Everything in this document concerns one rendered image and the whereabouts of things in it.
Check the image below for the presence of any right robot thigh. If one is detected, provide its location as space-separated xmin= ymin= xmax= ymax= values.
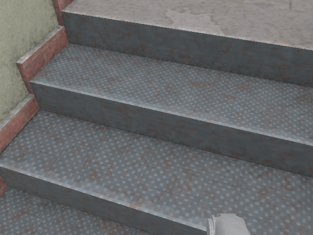
xmin=206 ymin=213 xmax=250 ymax=235

